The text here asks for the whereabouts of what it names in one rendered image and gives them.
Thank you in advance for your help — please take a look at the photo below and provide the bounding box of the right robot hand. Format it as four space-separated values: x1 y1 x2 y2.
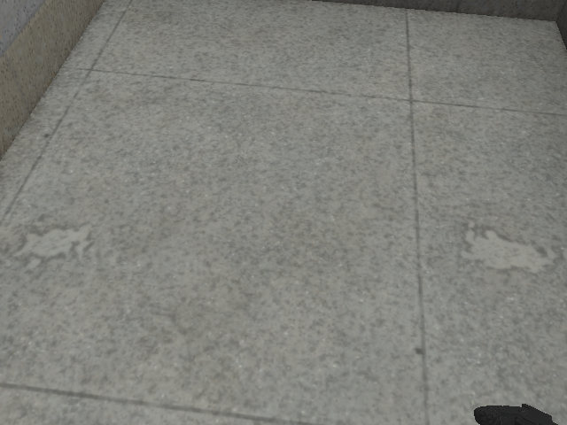
474 404 558 425

